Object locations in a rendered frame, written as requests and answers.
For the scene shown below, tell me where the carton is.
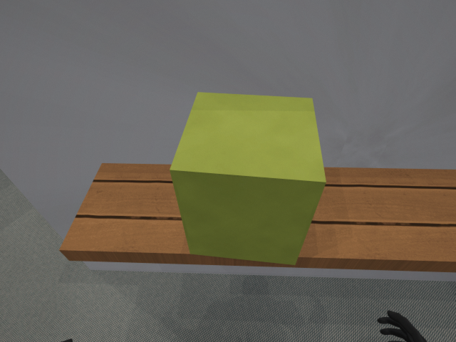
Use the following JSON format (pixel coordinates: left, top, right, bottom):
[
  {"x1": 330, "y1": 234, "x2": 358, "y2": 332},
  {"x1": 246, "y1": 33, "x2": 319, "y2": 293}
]
[{"x1": 170, "y1": 92, "x2": 326, "y2": 265}]

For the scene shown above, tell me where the right robot hand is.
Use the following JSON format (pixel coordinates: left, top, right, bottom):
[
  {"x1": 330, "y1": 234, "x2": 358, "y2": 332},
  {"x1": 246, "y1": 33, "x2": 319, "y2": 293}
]
[{"x1": 378, "y1": 310, "x2": 427, "y2": 342}]

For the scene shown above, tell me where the table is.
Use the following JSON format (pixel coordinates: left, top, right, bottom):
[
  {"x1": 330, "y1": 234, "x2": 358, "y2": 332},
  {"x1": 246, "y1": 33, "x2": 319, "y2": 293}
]
[{"x1": 59, "y1": 163, "x2": 456, "y2": 272}]

